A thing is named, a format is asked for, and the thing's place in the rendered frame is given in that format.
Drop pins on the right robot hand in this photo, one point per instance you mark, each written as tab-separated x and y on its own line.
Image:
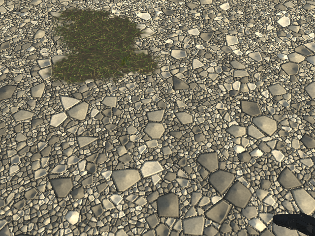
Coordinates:
301	222

